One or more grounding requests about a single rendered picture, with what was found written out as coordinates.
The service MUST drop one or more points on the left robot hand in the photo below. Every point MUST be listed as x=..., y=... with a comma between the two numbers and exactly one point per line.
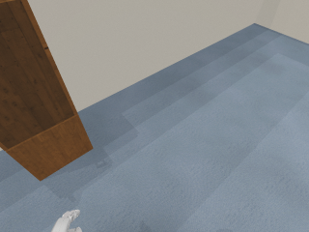
x=63, y=223

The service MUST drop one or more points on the cupboard door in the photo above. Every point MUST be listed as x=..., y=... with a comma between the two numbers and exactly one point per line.
x=32, y=99

